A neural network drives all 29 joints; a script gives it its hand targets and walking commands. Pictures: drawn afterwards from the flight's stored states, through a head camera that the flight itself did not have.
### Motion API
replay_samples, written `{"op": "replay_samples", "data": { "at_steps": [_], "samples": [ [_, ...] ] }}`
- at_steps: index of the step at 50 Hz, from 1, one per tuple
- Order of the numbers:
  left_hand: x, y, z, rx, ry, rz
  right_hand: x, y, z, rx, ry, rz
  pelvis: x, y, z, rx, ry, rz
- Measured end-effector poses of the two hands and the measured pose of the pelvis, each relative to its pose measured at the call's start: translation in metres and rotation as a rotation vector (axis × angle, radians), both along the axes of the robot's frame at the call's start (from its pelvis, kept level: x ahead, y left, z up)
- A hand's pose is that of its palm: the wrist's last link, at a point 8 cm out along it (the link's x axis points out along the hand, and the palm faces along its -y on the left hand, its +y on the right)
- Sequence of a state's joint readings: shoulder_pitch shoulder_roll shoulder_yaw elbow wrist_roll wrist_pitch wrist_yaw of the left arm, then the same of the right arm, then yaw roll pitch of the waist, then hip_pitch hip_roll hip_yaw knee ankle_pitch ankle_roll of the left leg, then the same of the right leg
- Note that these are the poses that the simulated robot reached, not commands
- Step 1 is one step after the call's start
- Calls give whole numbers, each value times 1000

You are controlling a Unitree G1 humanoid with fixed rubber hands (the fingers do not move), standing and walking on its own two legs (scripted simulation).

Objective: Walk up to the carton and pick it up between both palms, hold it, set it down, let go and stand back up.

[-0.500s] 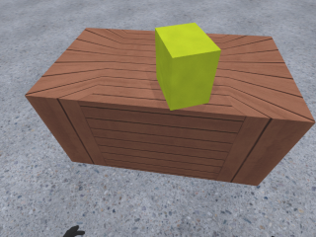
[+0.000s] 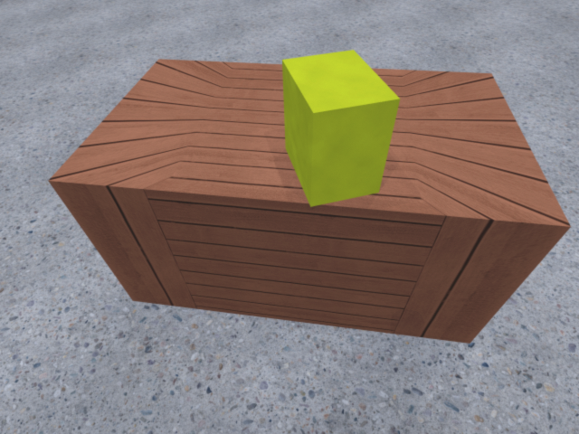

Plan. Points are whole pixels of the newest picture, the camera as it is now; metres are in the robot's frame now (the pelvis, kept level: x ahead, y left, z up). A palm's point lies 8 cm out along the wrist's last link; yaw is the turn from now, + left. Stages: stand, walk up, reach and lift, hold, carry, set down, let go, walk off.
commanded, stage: stand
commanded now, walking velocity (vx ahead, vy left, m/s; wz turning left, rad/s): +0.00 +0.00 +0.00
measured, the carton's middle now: (332, 128) +0.79 -0.06 -0.01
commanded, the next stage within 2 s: none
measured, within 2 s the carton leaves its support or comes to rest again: neither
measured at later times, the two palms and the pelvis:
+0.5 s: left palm out of the picture +0.08 +0.29 -0.12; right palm out of the picture +0.06 -0.29 -0.11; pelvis +0.00 +0.00 +0.00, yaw +0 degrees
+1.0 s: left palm out of the picture +0.07 +0.29 -0.12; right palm out of the picture +0.06 -0.29 -0.12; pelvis +0.01 +0.00 +0.00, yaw +0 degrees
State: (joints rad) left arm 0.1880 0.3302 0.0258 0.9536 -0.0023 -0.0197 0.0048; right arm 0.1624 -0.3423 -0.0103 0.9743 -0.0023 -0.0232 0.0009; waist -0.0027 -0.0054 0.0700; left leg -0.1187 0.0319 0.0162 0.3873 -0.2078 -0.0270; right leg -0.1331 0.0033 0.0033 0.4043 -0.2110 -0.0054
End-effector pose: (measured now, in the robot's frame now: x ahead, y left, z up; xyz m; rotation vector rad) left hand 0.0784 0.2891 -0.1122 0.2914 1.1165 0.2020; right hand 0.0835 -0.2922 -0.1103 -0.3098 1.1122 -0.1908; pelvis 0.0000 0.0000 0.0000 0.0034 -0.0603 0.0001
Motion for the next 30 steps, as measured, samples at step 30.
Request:
{"op": "replay_samples", "data": {
  "at_steps": [30],
  "samples": [
    [-5,1,-6,-12,57,18,-23,4,-5,-9,92,-49,4,5,3,-1,12,-8]
  ]
}}
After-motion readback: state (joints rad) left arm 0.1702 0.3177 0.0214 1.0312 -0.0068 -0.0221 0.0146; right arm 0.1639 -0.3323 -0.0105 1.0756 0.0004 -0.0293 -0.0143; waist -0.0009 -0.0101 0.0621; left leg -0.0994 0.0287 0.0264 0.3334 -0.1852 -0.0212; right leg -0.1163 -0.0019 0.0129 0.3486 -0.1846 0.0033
